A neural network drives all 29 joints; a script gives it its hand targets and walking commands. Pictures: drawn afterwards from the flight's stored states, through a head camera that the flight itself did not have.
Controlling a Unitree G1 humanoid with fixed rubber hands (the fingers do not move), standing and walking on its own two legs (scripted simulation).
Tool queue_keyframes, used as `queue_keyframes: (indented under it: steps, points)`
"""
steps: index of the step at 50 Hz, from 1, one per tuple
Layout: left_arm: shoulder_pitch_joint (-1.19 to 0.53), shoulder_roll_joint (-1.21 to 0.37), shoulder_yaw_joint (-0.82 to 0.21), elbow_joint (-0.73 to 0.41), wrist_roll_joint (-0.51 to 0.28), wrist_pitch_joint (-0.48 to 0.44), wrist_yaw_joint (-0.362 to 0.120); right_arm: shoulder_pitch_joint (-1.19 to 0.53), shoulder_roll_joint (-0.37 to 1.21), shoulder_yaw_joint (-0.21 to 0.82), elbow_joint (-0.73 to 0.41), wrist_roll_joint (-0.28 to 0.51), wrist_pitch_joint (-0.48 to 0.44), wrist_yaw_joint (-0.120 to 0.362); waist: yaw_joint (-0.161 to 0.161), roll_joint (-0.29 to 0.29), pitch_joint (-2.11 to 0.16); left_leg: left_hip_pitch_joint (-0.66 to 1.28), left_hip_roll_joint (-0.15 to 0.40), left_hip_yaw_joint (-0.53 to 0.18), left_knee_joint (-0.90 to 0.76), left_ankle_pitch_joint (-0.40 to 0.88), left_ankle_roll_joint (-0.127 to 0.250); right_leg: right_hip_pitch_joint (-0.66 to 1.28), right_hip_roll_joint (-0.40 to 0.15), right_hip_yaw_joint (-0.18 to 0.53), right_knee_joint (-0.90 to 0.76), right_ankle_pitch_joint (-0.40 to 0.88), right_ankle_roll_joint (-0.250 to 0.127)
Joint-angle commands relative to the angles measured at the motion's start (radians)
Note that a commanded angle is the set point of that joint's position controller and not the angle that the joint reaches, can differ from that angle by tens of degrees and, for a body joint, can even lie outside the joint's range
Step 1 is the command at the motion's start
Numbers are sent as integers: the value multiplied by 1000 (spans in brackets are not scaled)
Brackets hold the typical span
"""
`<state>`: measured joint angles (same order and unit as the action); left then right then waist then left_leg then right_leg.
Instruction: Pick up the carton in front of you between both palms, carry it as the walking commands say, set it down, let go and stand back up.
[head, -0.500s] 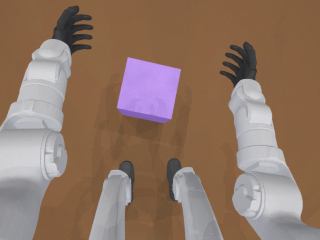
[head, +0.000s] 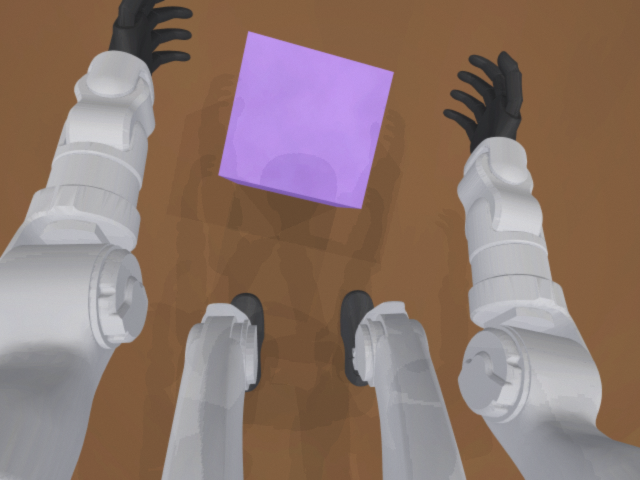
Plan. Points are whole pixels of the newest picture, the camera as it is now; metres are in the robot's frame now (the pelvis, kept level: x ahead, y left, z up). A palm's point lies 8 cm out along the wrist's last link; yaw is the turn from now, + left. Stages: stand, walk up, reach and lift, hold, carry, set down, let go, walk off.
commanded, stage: reach and lift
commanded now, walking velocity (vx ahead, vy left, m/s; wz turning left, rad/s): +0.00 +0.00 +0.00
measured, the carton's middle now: (302, 137) +0.51 +0.02 -0.43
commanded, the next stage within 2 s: none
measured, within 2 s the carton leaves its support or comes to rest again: leaves its support in 1.32 s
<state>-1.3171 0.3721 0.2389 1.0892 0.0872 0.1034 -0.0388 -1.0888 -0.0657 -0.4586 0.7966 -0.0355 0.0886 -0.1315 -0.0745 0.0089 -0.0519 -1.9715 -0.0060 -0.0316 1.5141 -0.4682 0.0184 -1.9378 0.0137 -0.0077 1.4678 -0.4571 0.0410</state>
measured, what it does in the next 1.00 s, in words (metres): lowers itself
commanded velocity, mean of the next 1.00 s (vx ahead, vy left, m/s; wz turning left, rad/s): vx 0.00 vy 0.00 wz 0.00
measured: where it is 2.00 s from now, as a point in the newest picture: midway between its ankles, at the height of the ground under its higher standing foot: (304, 356)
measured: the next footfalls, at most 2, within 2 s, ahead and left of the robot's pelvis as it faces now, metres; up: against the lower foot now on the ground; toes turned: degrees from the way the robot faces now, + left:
none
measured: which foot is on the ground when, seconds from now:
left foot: down 0.00-1.00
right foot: down 0.00-1.00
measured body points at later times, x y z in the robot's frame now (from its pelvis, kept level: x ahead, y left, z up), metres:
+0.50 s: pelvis -0.05 +0.00 -0.17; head +0.33 +0.03 +0.05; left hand +0.55 +0.19 -0.36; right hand +0.49 -0.17 -0.36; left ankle +0.06 +0.11 -0.52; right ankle +0.08 -0.13 -0.52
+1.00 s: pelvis -0.05 +0.00 -0.18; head +0.33 +0.03 +0.05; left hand +0.55 +0.16 -0.37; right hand +0.50 -0.15 -0.36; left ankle +0.06 +0.11 -0.52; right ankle +0.08 -0.13 -0.52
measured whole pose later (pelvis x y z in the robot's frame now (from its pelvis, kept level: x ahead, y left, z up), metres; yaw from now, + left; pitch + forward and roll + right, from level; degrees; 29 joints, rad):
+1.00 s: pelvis -0.05 +0.00 -0.18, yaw -1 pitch +36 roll -5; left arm -1.69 0.50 -0.13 1.32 -0.21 0.08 0.00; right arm -1.50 -0.18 -0.24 1.09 0.19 0.06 -0.18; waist -0.07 -0.05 0.42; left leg -2.26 0.01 -0.04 2.20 -0.57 0.03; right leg -2.23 0.05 -0.02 2.14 -0.55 0.06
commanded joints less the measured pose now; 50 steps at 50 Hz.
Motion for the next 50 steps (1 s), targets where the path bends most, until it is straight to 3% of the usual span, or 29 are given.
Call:
queue_keyframes:
  steps: [1,9,16,20,24,29,34,42,50]
  points:
    - [-309,166,-68,-120,-78,-23,22,-203,-132,64,-92,70,-17,-29,-21,121,-1096,674,-42,-7,90,558,-28,399,67,-66,93,472,49]
    - [-530,272,-228,-81,-234,19,38,-424,-215,175,-60,211,37,-82,-33,168,-1119,588,-18,14,272,272,-25,356,48,-87,288,257,32]
    - [-632,296,-279,93,-257,22,26,-551,-232,173,97,212,40,-77,-39,145,-868,415,14,-9,354,75,-13,267,24,-83,397,99,23]
    - [-667,302,-299,148,-265,2,20,-598,-248,162,165,195,13,-63,-39,124,-762,350,24,-25,409,74,-11,251,20,-75,464,114,23]
    - [-720,313,-333,133,-293,-21,27,-651,-272,175,174,206,-17,-58,-37,115,-795,380,24,-29,474,155,-14,285,21,-70,526,195,23]
    - [-785,310,-398,64,-349,-39,45,-658,-257,231,177,278,-35,-68,-34,142,-922,481,18,-23,536,266,-21,328,32,-76,577,298,16]
    - [-718,284,-386,61,-336,-33,52,-591,-236,234,179,285,-37,-73,-21,171,-932,545,13,-22,552,346,-29,280,49,-87,585,334,20]
    - [-614,226,-328,147,-280,-33,37,-545,-210,177,203,198,-47,-58,-25,103,-683,304,10,-22,521,219,-18,205,54,-80,563,251,28]
    - [-710,89,-380,125,-289,-39,28,-645,-68,230,193,224,-38,-42,1,100,-685,309,1,-16,502,146,-14,281,73,-68,558,229,18]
